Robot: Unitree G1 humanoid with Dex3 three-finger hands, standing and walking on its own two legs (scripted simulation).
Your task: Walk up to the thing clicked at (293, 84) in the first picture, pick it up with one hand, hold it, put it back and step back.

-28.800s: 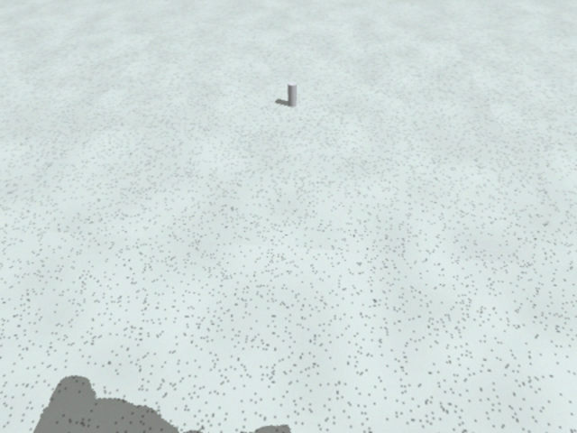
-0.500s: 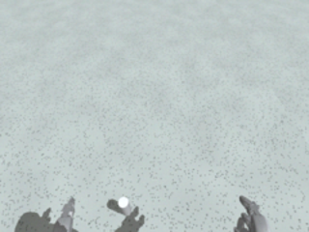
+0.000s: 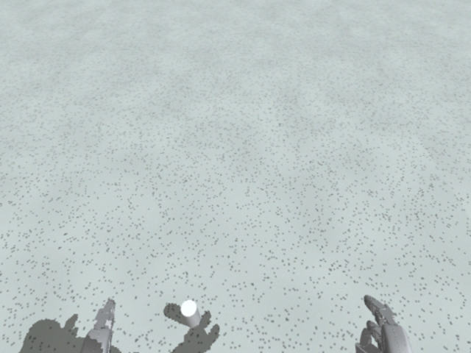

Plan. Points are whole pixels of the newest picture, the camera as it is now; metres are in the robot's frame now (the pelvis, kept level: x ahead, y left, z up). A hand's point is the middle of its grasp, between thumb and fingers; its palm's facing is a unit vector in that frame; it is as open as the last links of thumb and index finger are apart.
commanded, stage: home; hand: left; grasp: from the side
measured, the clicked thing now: (191, 314) +0.40 +0.18 -0.65
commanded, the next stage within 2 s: stand in 0.40 s
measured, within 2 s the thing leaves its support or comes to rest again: neither
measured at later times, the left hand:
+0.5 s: hand out of the picture +0.17 +0.18 -0.06, palm faces +0.09 -0.96 -0.28, open 17.4 cm
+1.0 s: hand out of the picture +0.13 +0.23 -0.10, palm faces -0.03 -0.94 -0.33, open 8.4 cm
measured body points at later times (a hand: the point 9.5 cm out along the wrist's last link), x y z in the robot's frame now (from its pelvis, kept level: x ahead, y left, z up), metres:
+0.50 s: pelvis +0.00 +0.00 +0.00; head +0.03 +0.01 +0.45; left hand +0.16 +0.23 -0.04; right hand +0.16 -0.24 -0.07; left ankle +0.01 +0.12 -0.69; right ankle +0.00 -0.11 -0.69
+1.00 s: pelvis -0.01 +0.01 +0.02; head +0.01 +0.01 +0.47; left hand +0.13 +0.27 -0.08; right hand +0.12 -0.27 -0.09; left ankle +0.01 +0.12 -0.69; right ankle +0.00 -0.11 -0.69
